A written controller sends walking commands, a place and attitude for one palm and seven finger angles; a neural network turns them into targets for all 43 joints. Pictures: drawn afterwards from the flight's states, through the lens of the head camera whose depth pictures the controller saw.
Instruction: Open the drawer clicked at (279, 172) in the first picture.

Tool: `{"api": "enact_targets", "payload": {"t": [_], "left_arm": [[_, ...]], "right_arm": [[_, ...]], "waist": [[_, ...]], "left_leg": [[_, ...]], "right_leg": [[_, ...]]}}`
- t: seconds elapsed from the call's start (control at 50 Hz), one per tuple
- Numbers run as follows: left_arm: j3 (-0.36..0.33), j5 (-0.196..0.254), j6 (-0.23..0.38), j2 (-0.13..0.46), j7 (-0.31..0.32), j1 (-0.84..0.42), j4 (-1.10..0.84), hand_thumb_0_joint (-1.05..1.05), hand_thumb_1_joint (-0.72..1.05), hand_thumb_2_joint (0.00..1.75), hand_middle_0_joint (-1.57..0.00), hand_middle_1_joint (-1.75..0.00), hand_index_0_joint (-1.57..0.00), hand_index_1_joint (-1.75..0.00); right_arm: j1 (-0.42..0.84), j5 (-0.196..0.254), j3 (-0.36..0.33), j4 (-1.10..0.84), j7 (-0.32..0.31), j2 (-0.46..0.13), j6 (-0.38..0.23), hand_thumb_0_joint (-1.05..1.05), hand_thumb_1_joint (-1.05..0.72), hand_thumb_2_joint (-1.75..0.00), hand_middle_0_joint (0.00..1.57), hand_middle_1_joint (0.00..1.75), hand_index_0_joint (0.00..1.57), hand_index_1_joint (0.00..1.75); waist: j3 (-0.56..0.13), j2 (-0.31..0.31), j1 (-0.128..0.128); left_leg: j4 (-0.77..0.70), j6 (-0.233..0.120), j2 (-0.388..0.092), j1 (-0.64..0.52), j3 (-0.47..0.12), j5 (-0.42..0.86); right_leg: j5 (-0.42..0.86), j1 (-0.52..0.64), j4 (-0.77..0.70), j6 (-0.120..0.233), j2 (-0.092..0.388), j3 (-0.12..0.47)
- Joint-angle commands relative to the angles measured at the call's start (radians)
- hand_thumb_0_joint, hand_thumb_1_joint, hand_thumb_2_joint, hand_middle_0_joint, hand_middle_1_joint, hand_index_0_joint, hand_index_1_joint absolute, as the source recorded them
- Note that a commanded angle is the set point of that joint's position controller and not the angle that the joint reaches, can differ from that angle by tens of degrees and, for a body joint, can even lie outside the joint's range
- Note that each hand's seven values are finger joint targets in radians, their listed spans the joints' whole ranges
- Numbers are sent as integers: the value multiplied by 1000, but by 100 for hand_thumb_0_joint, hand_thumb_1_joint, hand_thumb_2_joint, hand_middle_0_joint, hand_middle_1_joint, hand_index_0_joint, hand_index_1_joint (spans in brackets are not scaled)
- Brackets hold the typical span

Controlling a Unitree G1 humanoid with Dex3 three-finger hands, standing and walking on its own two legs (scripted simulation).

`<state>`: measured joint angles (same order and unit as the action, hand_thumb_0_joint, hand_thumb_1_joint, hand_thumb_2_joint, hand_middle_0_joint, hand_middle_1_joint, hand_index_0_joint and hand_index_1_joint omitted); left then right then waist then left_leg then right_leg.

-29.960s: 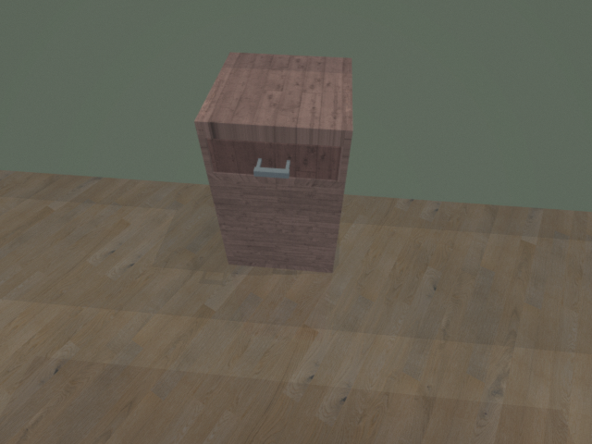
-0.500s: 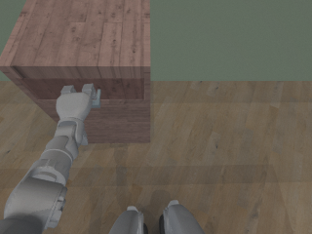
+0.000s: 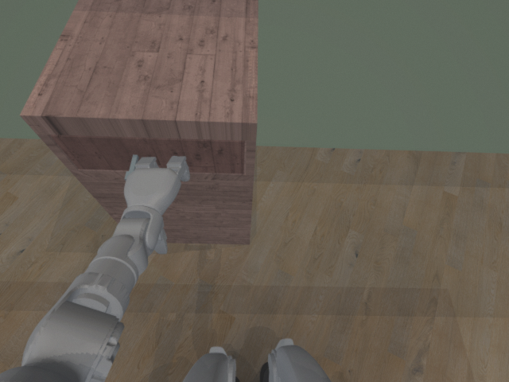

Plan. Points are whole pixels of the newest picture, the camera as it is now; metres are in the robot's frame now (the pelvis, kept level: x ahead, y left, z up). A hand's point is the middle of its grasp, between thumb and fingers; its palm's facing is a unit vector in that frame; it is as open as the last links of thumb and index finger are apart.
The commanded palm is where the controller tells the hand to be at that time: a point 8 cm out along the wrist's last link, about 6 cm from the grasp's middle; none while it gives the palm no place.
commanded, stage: re-aim the fingers above the handle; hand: left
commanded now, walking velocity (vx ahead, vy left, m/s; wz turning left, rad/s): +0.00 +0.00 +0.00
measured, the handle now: (152, 169) +0.54 +0.21 -0.11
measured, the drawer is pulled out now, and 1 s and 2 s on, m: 0.00 0.00 0.00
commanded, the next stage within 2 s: lower the fingers behind the handle in 0.30 s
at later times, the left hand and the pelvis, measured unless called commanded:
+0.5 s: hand (177, 195) +0.44 +0.13 -0.05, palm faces -0.12 -0.12 -0.99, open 13.8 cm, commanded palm +0.44 +0.16 -0.01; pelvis +0.00 -0.01 -0.01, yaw +0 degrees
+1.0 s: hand (168, 195) +0.46 +0.16 -0.09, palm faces -0.08 -0.05 -1.00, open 13.9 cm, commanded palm +0.44 +0.16 -0.05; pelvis -0.01 -0.01 -0.04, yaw -1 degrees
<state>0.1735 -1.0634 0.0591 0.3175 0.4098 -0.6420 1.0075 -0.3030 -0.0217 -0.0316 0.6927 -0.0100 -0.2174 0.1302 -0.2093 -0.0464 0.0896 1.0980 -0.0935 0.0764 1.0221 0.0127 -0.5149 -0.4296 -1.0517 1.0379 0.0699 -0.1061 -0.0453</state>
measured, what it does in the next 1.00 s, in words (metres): stands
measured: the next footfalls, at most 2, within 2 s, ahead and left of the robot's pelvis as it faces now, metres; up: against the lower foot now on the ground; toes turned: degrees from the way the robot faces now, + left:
none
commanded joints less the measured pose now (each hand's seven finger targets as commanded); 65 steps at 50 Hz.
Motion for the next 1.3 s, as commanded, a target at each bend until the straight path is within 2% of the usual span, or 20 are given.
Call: {"api": "enact_targets", "payload": {"t": [0.0, 0.04, 0.06, 0.12, 0.2, 0.24, 0.32, 0.38, 0.44, 0.5, 0.58, 0.66, 0.72, 0.74, 0.8, 0.86, 0.96, 1.06, 1.12, 1.28], "left_arm": [[-131, -92, 138, 245, 127, -496, -235, 0, -50, 30, -30, -120, -30, -120], [-208, -126, 112, 301, 214, -459, -176, 0, -50, 30, -30, -120, -30, -120], [-237, -122, 73, 310, 251, -428, -116, 0, -50, 30, -30, -120, -30, -120], [-240, -112, -63, 288, 320, -362, -10, 0, -50, 30, -30, -120, -30, -120], [-135, -72, -198, 228, 230, -374, 39, 0, -50, 30, -30, -120, -30, -120], [-73, -22, -188, 172, 127, -407, -58, 0, -50, 30, -30, -120, -30, -120], [16, 66, -12, 108, -23, -574, -346, 0, -50, 30, -30, -120, -30, -120], [-9, 1, 108, 144, 5, -556, -339, 0, -50, 30, -30, -120, -30, -120], [-146, -91, 149, 273, 114, -483, -191, 0, -50, 30, -30, -120, -30, -120], [-201, -124, 70, 269, 241, -384, -22, 0, -50, 30, -30, -120, -30, -120], [-170, -117, -113, 199, 314, -342, 61, 0, -50, 30, -30, -120, -30, -120], [-105, -57, -174, 173, 193, -420, -60, 0, -50, 30, -30, -120, -30, -120], [-104, -3, -86, 217, 98, -566, -245, 0, -50, 30, -30, -120, -30, -120], [-118, -6, -39, 243, 82, -563, -285, 0, -50, 30, -30, -120, -30, -120], [-63, -54, 27, 171, 82, -454, -128, 0, -50, 30, -30, -120, -30, -120], [-68, -93, 48, 157, 124, -400, -12, 0, -50, 30, -30, -120, -30, -120], [-123, -85, 12, 193, 177, -393, 15, 0, -50, 30, -30, -120, -30, -120], [-190, -101, 6, 274, 225, -448, -99, 0, -50, 30, -30, -120, -30, -120], [-145, -99, -45, 212, 234, -436, -14, 0, -50, 30, -30, -120, -30, -120], [-146, -67, -85, 263, 182, -453, 49, 0, -50, 30, -30, -120, -30, -120]], "right_arm": [[-95, -20, -52, -44, -28, -166, -29, 0, -90, -90, 20, 30, 20, 30], [-85, -37, -48, -46, -15, -164, -20, 0, -90, -90, 20, 30, 20, 30], [-79, -42, -43, -43, -2, -167, -12, 0, -90, -90, 20, 30, 20, 30], [-66, -47, -43, -75, 23, -166, 0, 0, -90, -90, 20, 30, 20, 30], [-95, -10, -45, -91, 35, -184, 6, 0, -90, -90, 20, 30, 20, 30], [-111, 4, -55, -98, 21, -186, 0, 0, -90, -90, 20, 30, 20, 30], [-111, 6, -63, -85, -26, -174, -38, 0, -90, -90, 20, 30, 20, 30], [-123, -1, -58, -40, -48, -166, -62, 0, -90, -90, 20, 30, 20, 30], [-113, -21, -45, -22, -41, -166, -52, 0, -90, -90, 20, 30, 20, 30], [-88, -45, -36, -35, -4, -165, -39, 0, -90, -90, 20, 30, 20, 30], [-92, -43, -49, -79, 38, -171, -18, 0, -90, -90, 20, 30, 20, 30], [-112, -12, -58, -93, 39, -182, -9, 0, -90, -90, 20, 30, 20, 30], [-118, -6, -62, -83, 2, -181, -31, 0, -90, -90, 20, 30, 20, 30], [-122, -4, -63, -76, -10, -180, -40, 0, -90, -90, 20, 30, 20, 30], [-120, -11, -51, -32, -22, -168, -55, 0, -90, -90, 20, 30, 20, 30], [-110, -23, -43, -24, -9, -166, -53, 0, -90, -90, 20, 30, 20, 30], [-115, -36, -44, -52, 18, -172, -42, 0, -90, -90, 20, 30, 20, 30], [-114, -41, -53, -67, 23, -177, -37, 0, -90, -90, 20, 30, 20, 30], [-117, -37, -52, -50, 27, -176, -38, 0, -90, -90, 20, 30, 20, 30], [-116, -28, -32, -42, 17, -186, -56, 0, -90, -90, 20, 30, 20, 30]], "waist": [[-372, -86, 37], [-383, -127, 9], [-344, -100, 1], [-413, -23, -11], [-494, 33, 14], [-601, 40, 41], [-602, 31, 106], [-489, -52, 86], [-343, -63, 50], [-283, -53, 19], [-448, -17, 7], [-636, -6, 34], [-693, 16, 85], [-701, 7, 74], [-453, -1, 84], [-318, -27, 72], [-395, -31, 50], [-604, -61, 32], [-516, -6, 61], [-481, 10, 63]], "left_leg": [[-61, 61, -55, -282, -106, 358], [-41, 77, -51, -234, -102, 387], [-34, 77, -49, -183, -97, 378], [-34, 64, -39, -98, -65, 366], [-74, 50, -40, -130, -47, 348], [-79, 47, -50, -240, -63, 405], [-91, 31, -56, -351, -86, 385], [-80, 45, -57, -373, -99, 385], [-30, 49, -47, -198, -98, 330], [5, 54, -40, -28, -82, 278], [5, 56, -39, -43, -48, 354], [-8, 53, -50, -180, -60, 420], [-7, 36, -53, -218, -78, 396], [-2, 33, -50, -222, -75, 388], [12, 34, -48, -135, -78, 302], [36, 39, -47, -48, -78, 244], [69, 43, -44, 9, -71, 293], [98, 47, -47, -41, -73, 367], [96, 45, -50, 0, -73, 322], [108, 31, -41, 112, -53, 198]], "right_leg": [[185, 50, -57, -2, 26, 57], [173, 31, -22, 6, 23, 53], [170, 34, -13, 8, 23, 47], [233, 161, -10, -3, 23, 61], [325, 320, -62, -26, 23, 74], [390, 358, -76, -38, 27, 79], [362, 325, -114, -42, 42, 88], [263, 146, -95, -28, 36, 72], [178, 36, -45, -6, 28, 63], [129, 7, 0, 8, 26, 61], [275, 159, 13, -6, 22, 73], [404, 292, -4, -31, 25, 79], [413, 322, -25, -44, 36, 96], [400, 316, -24, -43, 38, 101], [264, 138, -22, -29, 32, 82], [163, 17, -8, -10, 22, 73], [224, 51, 47, -5, 17, 75], [317, 123, 101, -17, 21, 82], [275, 91, 86, -24, 22, 72], [189, 110, 75, -29, 28, 90]]}}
